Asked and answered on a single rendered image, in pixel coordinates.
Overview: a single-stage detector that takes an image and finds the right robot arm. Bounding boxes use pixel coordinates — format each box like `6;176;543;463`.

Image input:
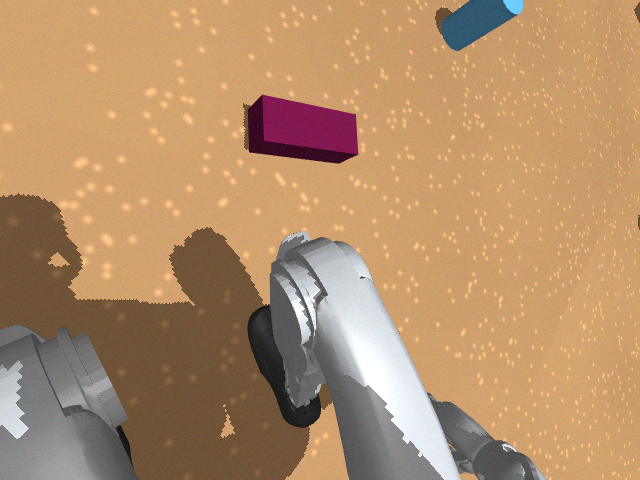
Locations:
472;440;547;480

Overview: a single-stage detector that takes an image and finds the right robot foot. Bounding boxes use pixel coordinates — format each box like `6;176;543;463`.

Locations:
248;306;321;428

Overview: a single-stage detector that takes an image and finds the left robot foot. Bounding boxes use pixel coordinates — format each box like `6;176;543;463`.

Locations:
116;425;134;469

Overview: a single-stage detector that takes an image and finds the right robot hand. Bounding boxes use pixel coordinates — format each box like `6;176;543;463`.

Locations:
427;392;495;475

